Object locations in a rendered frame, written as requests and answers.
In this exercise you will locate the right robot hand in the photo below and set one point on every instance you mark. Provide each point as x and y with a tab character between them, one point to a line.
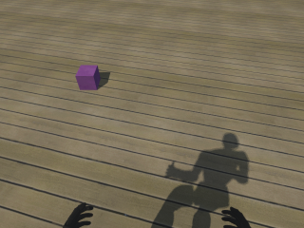
238	219

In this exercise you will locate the left robot hand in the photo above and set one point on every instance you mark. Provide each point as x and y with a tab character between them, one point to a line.
76	215

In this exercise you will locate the carton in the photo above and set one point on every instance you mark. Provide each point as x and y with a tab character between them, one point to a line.
88	77

